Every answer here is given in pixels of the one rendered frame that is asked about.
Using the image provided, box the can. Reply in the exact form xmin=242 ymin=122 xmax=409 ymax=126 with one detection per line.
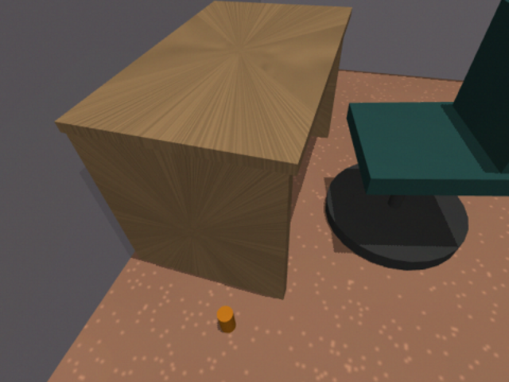
xmin=217 ymin=306 xmax=236 ymax=333

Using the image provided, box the desk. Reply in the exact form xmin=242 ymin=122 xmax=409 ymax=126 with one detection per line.
xmin=55 ymin=1 xmax=352 ymax=300

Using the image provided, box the office chair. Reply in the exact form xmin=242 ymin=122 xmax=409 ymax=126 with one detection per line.
xmin=325 ymin=0 xmax=509 ymax=271

